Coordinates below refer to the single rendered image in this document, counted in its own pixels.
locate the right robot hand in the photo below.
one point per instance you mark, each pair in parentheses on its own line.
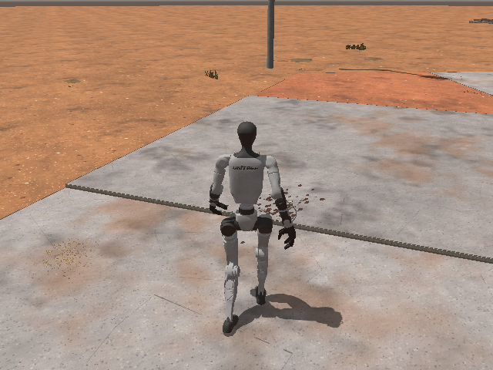
(291,233)

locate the robot right forearm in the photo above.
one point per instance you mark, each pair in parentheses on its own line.
(281,204)

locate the robot head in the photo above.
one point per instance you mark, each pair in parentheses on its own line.
(247,132)

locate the left robot upper arm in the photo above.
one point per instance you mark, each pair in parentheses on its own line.
(219,172)

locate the robot left forearm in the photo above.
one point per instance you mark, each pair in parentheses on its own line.
(213,198)

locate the left robot hand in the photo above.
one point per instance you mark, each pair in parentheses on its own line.
(215,211)

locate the right robot upper arm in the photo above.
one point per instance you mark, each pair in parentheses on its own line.
(270,163)

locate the robot left shin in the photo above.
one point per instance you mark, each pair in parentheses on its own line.
(230,291)

